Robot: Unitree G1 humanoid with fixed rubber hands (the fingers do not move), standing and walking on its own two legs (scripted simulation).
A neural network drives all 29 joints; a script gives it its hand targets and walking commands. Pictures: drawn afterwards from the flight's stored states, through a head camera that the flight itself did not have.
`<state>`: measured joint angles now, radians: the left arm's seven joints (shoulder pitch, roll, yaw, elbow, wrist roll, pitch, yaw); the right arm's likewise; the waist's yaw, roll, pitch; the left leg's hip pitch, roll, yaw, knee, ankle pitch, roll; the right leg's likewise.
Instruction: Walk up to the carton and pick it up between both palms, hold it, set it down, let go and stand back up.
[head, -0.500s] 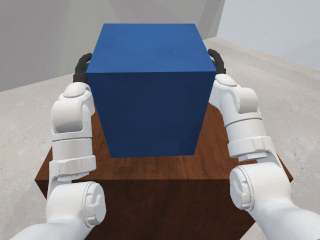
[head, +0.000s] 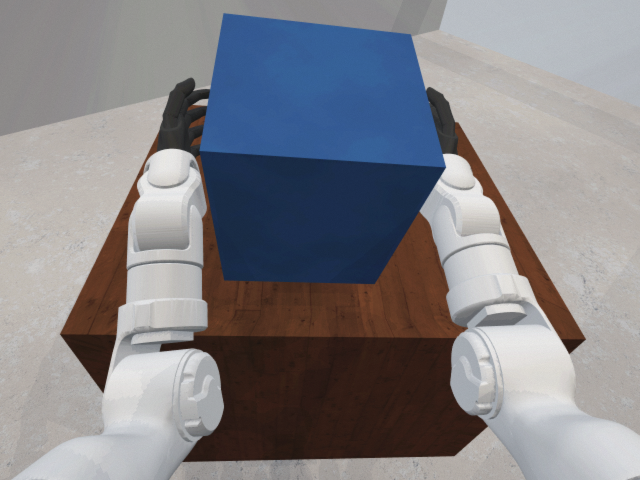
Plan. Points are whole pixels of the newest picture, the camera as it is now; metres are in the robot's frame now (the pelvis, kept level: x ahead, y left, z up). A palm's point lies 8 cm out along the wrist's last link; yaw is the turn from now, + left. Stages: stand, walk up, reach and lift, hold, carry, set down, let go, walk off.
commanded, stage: set down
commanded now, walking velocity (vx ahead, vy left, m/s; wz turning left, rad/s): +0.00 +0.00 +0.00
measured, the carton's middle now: (309, 167) +0.42 +0.02 +0.20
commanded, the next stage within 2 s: none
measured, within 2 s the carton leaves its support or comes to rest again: neither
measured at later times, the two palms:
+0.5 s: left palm (185, 175) +0.39 +0.17 +0.20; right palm (430, 163) +0.43 -0.13 +0.21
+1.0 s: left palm (201, 176) +0.41 +0.15 +0.18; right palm (430, 175) +0.45 -0.15 +0.18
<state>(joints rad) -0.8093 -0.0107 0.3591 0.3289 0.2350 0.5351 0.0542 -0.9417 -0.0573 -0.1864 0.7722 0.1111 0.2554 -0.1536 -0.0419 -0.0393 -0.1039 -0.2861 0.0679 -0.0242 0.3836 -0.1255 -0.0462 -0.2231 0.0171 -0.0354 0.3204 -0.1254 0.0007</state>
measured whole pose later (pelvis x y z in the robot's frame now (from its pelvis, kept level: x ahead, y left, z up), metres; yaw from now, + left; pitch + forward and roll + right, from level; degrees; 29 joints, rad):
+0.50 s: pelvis +0.02 +0.00 +0.00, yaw +0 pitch +2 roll -1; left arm -0.68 -0.10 0.38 0.25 0.25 0.50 0.11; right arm -0.91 -0.10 -0.10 0.88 0.18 0.16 -0.09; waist -0.04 -0.04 -0.13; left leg -0.28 0.07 -0.02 0.38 -0.15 -0.05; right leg -0.21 0.02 -0.04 0.31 -0.15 0.00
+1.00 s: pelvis +0.03 +0.00 +0.00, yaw +0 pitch +3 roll -1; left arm -0.74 -0.15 0.42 0.42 0.26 0.46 0.16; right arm -0.93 -0.14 -0.16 1.05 0.17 0.09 -0.02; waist 0.01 0.00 -0.14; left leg -0.27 0.07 -0.02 0.38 -0.17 -0.05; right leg -0.21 0.02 -0.04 0.32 -0.17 -0.01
